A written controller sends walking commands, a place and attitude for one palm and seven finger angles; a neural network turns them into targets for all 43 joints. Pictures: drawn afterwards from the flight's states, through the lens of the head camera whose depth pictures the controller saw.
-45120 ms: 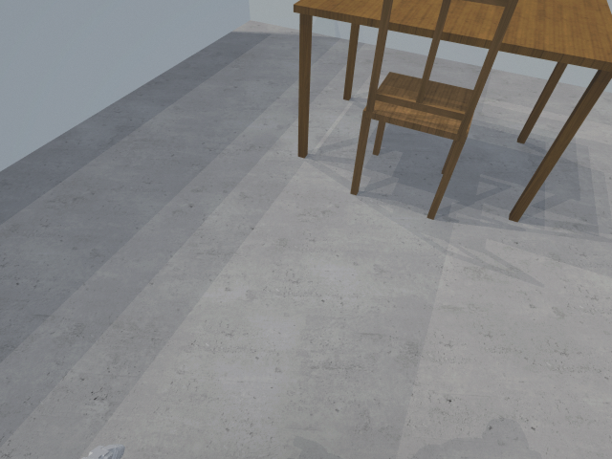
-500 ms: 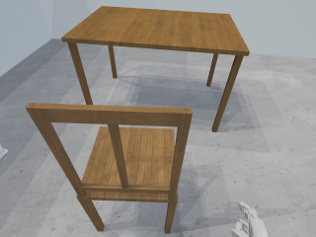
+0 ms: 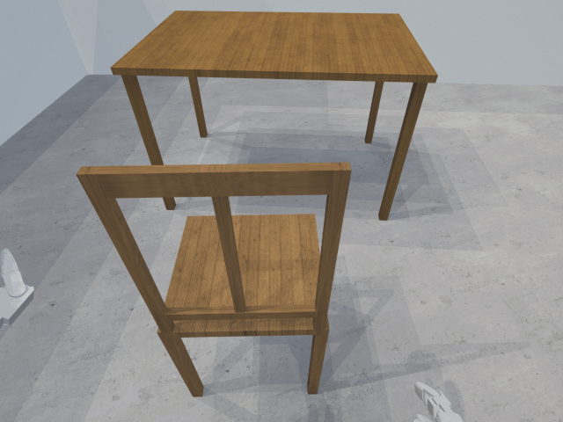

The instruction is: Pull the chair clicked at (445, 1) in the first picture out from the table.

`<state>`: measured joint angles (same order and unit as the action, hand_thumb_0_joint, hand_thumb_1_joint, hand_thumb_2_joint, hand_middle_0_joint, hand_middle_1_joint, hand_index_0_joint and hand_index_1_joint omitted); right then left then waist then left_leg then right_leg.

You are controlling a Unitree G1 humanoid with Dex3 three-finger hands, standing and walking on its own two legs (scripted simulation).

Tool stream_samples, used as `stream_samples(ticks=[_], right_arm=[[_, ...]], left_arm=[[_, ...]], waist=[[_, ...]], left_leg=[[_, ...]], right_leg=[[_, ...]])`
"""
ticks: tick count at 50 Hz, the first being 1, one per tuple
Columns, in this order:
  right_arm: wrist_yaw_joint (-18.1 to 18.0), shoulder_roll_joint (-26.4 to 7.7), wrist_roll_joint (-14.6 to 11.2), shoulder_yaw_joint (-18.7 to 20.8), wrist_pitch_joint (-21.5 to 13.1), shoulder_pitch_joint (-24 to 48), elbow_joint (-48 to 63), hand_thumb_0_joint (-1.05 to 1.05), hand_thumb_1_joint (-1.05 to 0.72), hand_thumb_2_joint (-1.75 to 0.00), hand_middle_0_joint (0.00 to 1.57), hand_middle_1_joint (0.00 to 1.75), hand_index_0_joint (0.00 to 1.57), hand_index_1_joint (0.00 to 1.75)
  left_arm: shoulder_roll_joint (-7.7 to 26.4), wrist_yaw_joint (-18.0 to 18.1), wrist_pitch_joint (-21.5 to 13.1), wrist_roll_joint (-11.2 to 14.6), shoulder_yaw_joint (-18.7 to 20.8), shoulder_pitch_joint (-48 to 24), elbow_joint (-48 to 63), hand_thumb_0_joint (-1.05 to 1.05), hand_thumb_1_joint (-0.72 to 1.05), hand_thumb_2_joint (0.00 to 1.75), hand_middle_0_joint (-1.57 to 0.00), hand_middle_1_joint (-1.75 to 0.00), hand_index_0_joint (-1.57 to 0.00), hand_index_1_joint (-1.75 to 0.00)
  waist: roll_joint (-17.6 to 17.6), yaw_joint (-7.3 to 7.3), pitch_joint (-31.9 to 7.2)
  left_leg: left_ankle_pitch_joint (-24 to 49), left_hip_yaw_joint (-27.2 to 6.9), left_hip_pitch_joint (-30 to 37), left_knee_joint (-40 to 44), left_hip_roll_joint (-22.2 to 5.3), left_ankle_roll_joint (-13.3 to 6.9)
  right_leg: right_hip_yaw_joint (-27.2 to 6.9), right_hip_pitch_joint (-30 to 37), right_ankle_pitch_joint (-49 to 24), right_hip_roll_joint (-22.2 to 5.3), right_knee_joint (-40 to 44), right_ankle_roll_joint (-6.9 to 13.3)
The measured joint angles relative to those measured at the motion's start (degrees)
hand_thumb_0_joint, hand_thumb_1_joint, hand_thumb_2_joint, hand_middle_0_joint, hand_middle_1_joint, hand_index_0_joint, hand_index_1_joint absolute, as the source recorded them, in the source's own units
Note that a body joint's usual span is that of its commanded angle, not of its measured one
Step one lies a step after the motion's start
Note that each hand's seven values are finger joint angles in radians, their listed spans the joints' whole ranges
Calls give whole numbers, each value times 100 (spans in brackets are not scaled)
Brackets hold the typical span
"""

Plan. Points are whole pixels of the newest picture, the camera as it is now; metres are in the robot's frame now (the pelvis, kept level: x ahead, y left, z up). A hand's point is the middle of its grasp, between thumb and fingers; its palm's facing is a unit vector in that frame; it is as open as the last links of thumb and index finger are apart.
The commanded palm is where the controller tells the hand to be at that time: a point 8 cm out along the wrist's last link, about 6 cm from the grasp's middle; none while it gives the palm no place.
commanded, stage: stop stepping back and stand still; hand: left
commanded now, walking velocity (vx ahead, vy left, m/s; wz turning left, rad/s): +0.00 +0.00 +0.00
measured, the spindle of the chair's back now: (231, 262) +0.42 +0.12 -0.05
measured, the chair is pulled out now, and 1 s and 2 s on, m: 0.71 0.71 0.71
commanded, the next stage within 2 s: let the arm hang, fingers relaxed in 0.18 s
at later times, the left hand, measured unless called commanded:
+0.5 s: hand out of the picture +0.14 +0.21 -0.11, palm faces +0.07 -0.96 -0.27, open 7.4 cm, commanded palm none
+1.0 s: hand out of the picture -0.04 +0.19 -0.16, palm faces +0.04 -0.97 -0.24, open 7.3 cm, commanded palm none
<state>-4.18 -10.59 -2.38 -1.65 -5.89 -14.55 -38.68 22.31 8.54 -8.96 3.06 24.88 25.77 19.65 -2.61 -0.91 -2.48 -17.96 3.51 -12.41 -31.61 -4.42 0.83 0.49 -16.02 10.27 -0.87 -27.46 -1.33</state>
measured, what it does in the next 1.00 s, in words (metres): stands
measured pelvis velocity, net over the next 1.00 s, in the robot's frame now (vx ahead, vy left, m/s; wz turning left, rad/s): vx -0.01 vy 0.00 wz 0.04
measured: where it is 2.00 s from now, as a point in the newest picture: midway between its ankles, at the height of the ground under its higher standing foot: outside the picture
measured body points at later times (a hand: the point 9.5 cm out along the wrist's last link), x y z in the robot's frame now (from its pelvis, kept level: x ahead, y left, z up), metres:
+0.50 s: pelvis -0.01 +0.02 +0.00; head -0.02 +0.00 +0.45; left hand +0.13 +0.26 -0.09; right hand +0.11 -0.21 -0.13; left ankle -0.01 +0.13 -0.73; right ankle +0.05 -0.14 -0.73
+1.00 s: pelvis -0.01 +0.00 +0.00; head +0.01 -0.01 +0.45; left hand -0.04 +0.24 -0.14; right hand -0.06 -0.21 -0.16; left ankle -0.01 +0.13 -0.73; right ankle +0.05 -0.14 -0.73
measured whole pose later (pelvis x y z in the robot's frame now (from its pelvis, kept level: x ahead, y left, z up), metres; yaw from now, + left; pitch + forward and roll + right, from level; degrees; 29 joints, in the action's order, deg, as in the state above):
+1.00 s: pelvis -0.01 +0.00 +0.00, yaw +2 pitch -1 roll +0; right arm -1.2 -8.3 0.6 -0.1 0.4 -24.4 -60.8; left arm 10.3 1.3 1.4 -0.4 -0.5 20.2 -60.6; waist -1.6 -0.8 2.3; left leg -14.5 2.4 -13.0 -28.0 -1.7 0.7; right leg 1.4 -17.3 9.6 -3.5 -27.4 -1.4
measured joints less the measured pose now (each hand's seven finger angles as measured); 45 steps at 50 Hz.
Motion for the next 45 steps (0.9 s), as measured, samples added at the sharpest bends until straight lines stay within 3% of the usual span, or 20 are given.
stream_samples(ticks=[3,7,14,16,21,24,27,29,32,38,45], right_arm=[[-36,-35,47,19,-14,-21,77,1,-91,-90,21,30,20,30],[-102,-51,116,79,-139,-142,140,1,-91,-90,20,30,20,30],[-130,-126,85,198,-301,-86,124,1,-91,-90,20,30,20,30],[87,-235,117,319,-402,54,-154,1,-91,-90,20,30,20,30],[365,-375,270,284,264,460,-725,1,-91,-90,20,30,20,30],[447,-174,347,132,472,394,-881,1,-91,-90,20,30,20,30],[487,43,371,3,564,177,-1087,1,-91,-90,20,30,20,30],[420,121,340,74,580,-15,-1225,0,-93,-90,20,30,20,30],[387,45,347,150,663,-248,-1456,0,-94,-90,20,30,20,30],[341,-118,348,297,752,-657,-1766,0,-93,-90,20,30,20,30],[303,32,318,235,675,-980,-2062,0,-92,-90,20,30,20,30]], left_arm=[[-178,-78,179,-58,-313,422,66,1,89,90,-20,-30,-20,-30],[-125,-122,139,-177,-536,815,692,1,89,90,-21,-30,-20,-30],[269,33,-340,-161,-30,594,1150,1,88,90,-21,-30,-21,-30],[269,-159,-348,-302,-340,28,262,1,89,90,-21,-30,-21,-30],[-502,-631,892,-439,-1530,-1115,-3223,0,90,90,-19,-30,-19,-30],[-956,-748,1249,-481,-2076,-1202,-4851,0,91,90,-19,-30,-19,-30],[-1346,-828,1343,-469,-2496,-976,-5944,1,91,90,-19,-30,-19,-30],[-1519,-697,1175,-278,-2327,-862,-6273,-4,97,90,-20,-30,-20,-30],[-1284,-694,1043,-382,-2317,-860,-6573,-9,103,90,-21,-30,-20,-30],[-999,-748,1094,-441,-2395,-567,-7364,-5,98,90,-20,-30,-20,-30],[-1000,-737,1092,-384,-2462,-446,-7892,-1,93,90,-20,-30,-19,-30]], waist=[[146,-85,51],[438,-48,186],[411,90,274],[230,73,145],[-113,-29,-91],[52,-100,46],[348,-91,254],[471,-37,362],[506,83,478],[274,21,453],[133,4,463]], left_leg=[[94,80,71,168,57,-2],[167,89,173,318,132,-8],[181,32,255,392,167,-17],[173,-62,50,256,227,-46],[116,-144,-282,-46,403,-135],[106,-117,-233,-83,416,-138],[138,-78,-120,-26,370,-104],[171,-110,-136,-8,325,-79],[249,-150,-162,58,273,-50],[282,-135,-188,148,238,-62],[329,-125,-120,292,264,-39]], right_leg=[[-79,2,-55,-47,69,-37],[-89,55,-53,-116,91,-60],[-29,201,-82,-153,237,-86],[58,58,-69,-228,117,-102],[110,-256,101,-418,-256,-198],[74,-266,146,-430,-387,-176],[37,-195,118,-378,-367,-138],[74,-167,57,-332,-281,-99],[121,-135,-62,-275,-111,-34],[112,-144,-132,-231,37,-1],[99,-144,-105,-254,37,-10]])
